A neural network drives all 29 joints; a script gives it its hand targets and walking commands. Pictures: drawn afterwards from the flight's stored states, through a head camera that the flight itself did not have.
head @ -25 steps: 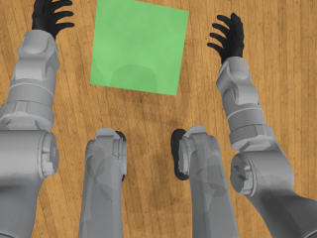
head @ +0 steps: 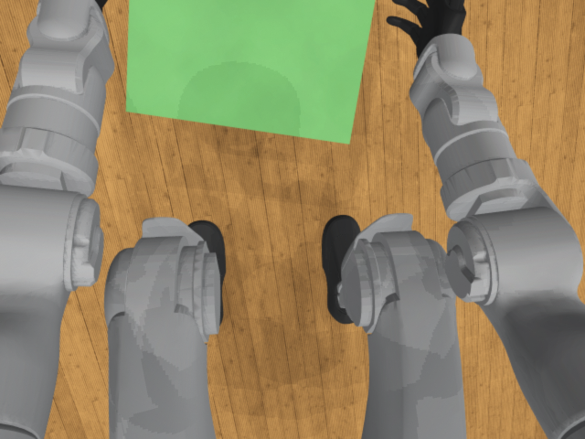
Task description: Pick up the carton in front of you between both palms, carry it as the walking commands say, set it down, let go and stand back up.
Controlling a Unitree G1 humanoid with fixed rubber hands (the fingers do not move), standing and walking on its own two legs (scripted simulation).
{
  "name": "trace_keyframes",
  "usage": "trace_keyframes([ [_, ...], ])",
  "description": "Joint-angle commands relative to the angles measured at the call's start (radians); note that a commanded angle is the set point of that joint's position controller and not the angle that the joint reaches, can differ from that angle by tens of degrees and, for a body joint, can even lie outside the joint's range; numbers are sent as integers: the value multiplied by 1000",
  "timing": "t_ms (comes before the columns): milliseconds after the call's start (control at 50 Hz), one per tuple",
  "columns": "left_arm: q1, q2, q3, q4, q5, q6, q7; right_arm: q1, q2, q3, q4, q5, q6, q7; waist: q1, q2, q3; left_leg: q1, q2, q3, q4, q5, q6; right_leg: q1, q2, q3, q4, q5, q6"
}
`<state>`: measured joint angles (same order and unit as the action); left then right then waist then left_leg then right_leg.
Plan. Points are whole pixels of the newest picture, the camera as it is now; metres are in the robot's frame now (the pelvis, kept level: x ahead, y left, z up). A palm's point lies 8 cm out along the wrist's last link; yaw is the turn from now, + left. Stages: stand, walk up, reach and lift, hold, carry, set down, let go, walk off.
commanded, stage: reach and lift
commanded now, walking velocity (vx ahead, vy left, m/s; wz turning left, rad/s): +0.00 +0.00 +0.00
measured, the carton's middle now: (251, 43) +0.51 +0.05 -0.25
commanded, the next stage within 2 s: none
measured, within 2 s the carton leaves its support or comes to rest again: leaves its support in 0.60 s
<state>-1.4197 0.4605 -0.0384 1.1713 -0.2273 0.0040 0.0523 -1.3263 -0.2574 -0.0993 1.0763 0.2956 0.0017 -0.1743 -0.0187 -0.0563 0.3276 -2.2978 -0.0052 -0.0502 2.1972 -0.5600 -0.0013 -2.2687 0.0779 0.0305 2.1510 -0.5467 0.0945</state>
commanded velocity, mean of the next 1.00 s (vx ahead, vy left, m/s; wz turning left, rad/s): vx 0.00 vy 0.00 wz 0.00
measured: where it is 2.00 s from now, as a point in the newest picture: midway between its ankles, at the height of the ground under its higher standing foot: (276, 291)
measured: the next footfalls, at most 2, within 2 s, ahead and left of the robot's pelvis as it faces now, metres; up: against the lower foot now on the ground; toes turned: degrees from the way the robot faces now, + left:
none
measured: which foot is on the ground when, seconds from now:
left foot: down 0.00-1.00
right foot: down 0.00-1.00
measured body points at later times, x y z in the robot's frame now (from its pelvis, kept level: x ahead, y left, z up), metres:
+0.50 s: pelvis -0.01 +0.00 +0.00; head +0.36 +0.04 +0.26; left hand +0.54 +0.19 -0.18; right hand +0.54 -0.11 -0.17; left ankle +0.11 +0.12 -0.34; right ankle +0.12 -0.13 -0.34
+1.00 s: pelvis +0.00 -0.01 +0.06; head +0.27 +0.05 +0.41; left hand +0.50 +0.20 -0.03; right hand +0.51 -0.10 -0.02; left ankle +0.11 +0.12 -0.34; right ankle +0.12 -0.14 -0.34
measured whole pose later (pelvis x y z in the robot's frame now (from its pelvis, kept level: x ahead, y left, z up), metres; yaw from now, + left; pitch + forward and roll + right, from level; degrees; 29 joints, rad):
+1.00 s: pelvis +0.00 -0.01 +0.06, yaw +4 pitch +40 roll -3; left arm -1.17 0.18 0.25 0.92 0.09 0.30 0.05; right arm -1.05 0.04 -0.50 0.74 -0.08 0.25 -0.15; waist -0.01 -0.04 -0.06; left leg -2.18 -0.10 -0.08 1.99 -0.51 -0.05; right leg -2.14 0.12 0.07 1.98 -0.55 0.10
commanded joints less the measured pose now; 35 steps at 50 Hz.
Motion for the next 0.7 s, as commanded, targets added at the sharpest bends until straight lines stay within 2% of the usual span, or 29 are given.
trace_keyframes([
  [0, -230, 88, 14, -84, 0, -16, 5, -111, -23, -12, -82, -6, -24, -6, 22, 149, -1261, 777, 8, 16, -191, 403, -15, 472, -8, -123, -125, 312, -11],
  [120, -212, 55, 24, -35, 17, -18, -2, -115, -17, -48, -52, -48, -28, -4, 6, 131, -1116, 618, 6, 15, -211, 310, -16, 437, -7, -109, -140, 272, -13],
  [200, -256, 37, 1, -47, 9, -27, 1, -164, 22, -17, -65, -32, -32, -7, 23, 123, -1124, 595, 6, 22, -222, 278, -8, 474, -2, -99, -149, 264, -14],
  [260, -302, -33, -40, -50, -6, -31, 0, -214, 96, 23, -68, -14, -37, -7, 36, 117, -1132, 598, 2, 24, -232, 259, -1, 501, 8, -94, -155, 255, -18],
  [300, -328, -98, -60, -38, -12, -31, -3, -235, 139, 23, -54, -26, -41, -8, 26, 113, -1126, 594, -5, 24, -238, 245, -1, 513, 16, -95, -158, 247, -20],
  [340, -347, -149, -71, -29, -4, -30, -8, -236, 169, -7, -32, -67, -41, -11, 3, 115, -1111, 586, -14, 24, -243, 228, -7, 522, 22, -101, -162, 238, -21],
  [400, -511, -516, -152, -62, -6, -19, -79, -396, 515, 35, -43, -116, -29, 59, -11, 119, -1112, 568, -45, 23, -232, 246, 0, 500, 55, -110, -146, 247, -31],
  [460, -568, -805, -146, -84, 29, 13, -160, -532, 784, 44, -64, -177, 12, 150, -5, 97, -1092, 524, -71, 41, -211, 246, 3, 469, 74, -121, -126, 234, -35],
  [500, -560, -886, -122, -109, 51, 29, -191, -557, 868, 43, -95, -200, 35, 186, 5, 75, -1093, 518, -81, 53, -206, 256, 7, 456, 82, -132, -120, 232, -35],
  [560, -546, -988, -124, -169, 53, 48, -211, -575, 982, 77, -167, -177, 58, 220, 30, 73, -1176, 572, -90, 73, -193, 334, 8, 477, 94, -140, -107, 288, -35],
  [640, -542, -1091, -167, -317, 25, 68, -207, -577, 1118, 165, -276, -108, 85, 234, 71, 85, -1427, 736, -103, 100, -180, 481, 3, 550, 106, -147, -94, 393, -31],
  [680, -532, -1138, -198, -405, 18, 87, -199, -573, 1164, 215, -346, -88, 105, 232, 81, 98, -1569, 837, -111, 107, -183, 530, 0, 579, 112, -153, -100, 415, -29],
])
